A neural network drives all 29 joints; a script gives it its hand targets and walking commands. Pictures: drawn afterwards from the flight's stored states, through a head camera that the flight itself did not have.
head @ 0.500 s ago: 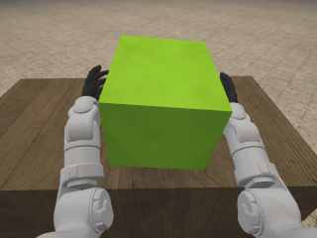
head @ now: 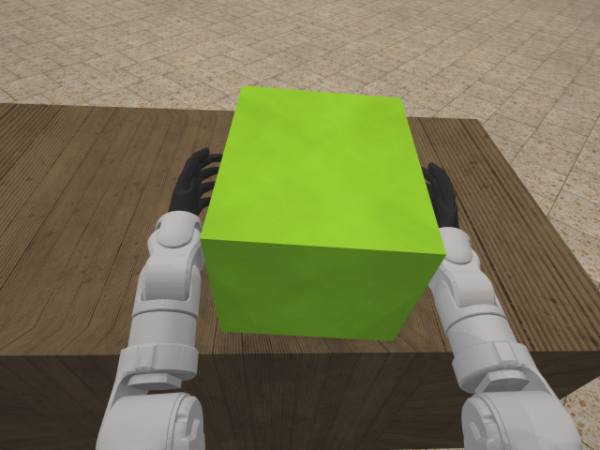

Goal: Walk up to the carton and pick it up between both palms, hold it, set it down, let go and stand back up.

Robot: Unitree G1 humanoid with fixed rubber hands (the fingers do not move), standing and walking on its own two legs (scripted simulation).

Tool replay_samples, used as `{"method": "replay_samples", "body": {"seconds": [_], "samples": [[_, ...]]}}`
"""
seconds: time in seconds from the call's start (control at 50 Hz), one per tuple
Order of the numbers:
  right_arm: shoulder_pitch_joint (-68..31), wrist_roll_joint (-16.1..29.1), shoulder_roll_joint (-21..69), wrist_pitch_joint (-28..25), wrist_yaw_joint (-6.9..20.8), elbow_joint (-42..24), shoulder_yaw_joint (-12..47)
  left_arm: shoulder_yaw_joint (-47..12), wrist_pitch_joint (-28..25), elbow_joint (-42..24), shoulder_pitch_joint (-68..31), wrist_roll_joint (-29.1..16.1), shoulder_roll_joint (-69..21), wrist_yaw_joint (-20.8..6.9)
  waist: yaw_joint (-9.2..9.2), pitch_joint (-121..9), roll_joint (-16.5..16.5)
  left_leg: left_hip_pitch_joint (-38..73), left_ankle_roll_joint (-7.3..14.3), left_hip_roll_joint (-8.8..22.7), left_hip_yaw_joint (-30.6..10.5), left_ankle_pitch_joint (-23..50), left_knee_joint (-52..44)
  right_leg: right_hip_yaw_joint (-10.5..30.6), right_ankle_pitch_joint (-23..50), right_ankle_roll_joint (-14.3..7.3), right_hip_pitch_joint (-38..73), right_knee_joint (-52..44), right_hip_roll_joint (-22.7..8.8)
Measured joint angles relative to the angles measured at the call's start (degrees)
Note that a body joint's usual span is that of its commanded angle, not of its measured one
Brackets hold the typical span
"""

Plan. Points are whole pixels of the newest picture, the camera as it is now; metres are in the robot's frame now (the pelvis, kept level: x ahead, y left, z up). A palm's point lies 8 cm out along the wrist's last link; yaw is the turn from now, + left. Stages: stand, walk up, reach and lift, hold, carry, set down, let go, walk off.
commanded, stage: set down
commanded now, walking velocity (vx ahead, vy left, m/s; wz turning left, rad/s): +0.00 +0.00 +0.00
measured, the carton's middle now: (315, 209) +0.41 -0.03 +0.11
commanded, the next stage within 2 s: none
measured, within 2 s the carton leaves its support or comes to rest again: neither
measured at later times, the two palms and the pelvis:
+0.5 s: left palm (184, 210) +0.39 +0.15 +0.13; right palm (432, 233) +0.35 -0.18 +0.12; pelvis -0.01 +0.01 +0.00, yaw +0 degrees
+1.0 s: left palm (208, 211) +0.42 +0.13 +0.10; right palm (438, 243) +0.36 -0.20 +0.09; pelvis +0.00 +0.01 +0.00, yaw -1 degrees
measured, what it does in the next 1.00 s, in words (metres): stands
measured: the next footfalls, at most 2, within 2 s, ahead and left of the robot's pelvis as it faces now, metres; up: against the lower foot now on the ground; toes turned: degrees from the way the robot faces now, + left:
none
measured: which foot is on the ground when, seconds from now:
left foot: down 0.00-1.00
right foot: down 0.00-1.00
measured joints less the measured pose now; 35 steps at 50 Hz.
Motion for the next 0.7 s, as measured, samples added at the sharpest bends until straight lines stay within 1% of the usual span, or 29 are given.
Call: {"method": "replay_samples", "body": {"seconds": [0.12,0.2,0.3,0.4,0.48,0.56,0.7], "samples": [[0.34,0.19,-0.49,1.50,-0.16,-0.54,0.71,0.90,0.49,0.19,0.42,0.51,-0.81,-0.39,-0.52,-0.62,0.84,0.51,0.41,-0.27,0.42,-0.22,-0.21,0.24,-0.31,0.35,0.34,0.05,-0.33],[-0.13,-1.09,0.06,1.87,-0.07,0.40,-0.17,2.24,0.15,1.95,-0.38,0.99,-1.14,-1.57,-0.36,-0.28,1.07,1.27,0.71,-0.60,0.67,0.04,-0.74,0.38,-0.37,0.60,0.76,0.18,-0.70],[-0.68,-3.39,1.30,1.01,0.25,2.21,-2.20,2.83,-1.03,4.86,-1.60,1.21,-0.76,-2.19,-0.06,-0.28,1.38,0.99,0.94,-0.98,0.75,0.50,-0.95,0.31,-0.15,0.83,0.43,0.23,-1.11],[-1.34,-6.88,2.79,-0.21,0.90,3.67,-5.44,2.96,-3.78,9.31,-3.20,0.79,-0.20,-2.28,-0.06,-0.92,1.58,-0.17,1.13,-1.28,0.57,0.97,-0.84,-0.03,0.31,1.00,-0.48,0.10,-1.44],[-2.63,-9.65,3.69,-1.07,1.90,6.04,-8.77,4.01,-5.71,14.47,-5.71,1.08,-0.14,-2.53,0.06,-1.14,1.31,-0.61,1.19,-1.43,0.76,1.52,-1.27,0.01,0.70,1.06,-1.09,0.01,-1.65],[-4.19,-12.49,4.52,-2.23,2.08,9.29,-11.67,4.55,-7.60,20.14,-8.48,1.36,0.73,-2.88,-0.30,-1.14,0.98,-1.16,1.15,-1.43,1.10,2.02,-1.70,0.17,1.04,1.03,-1.92,0.02,-1.71],[-4.10,-13.67,4.99,-4.82,2.10,10.47,-13.89,3.88,-12.07,25.71,-10.46,0.86,1.31,-2.63,-0.50,-2.51,1.82,-3.43,1.03,-1.02,2.05,2.08,-1.51,0.80,1.50,0.92,-4.40,0.05,-1.40]]}}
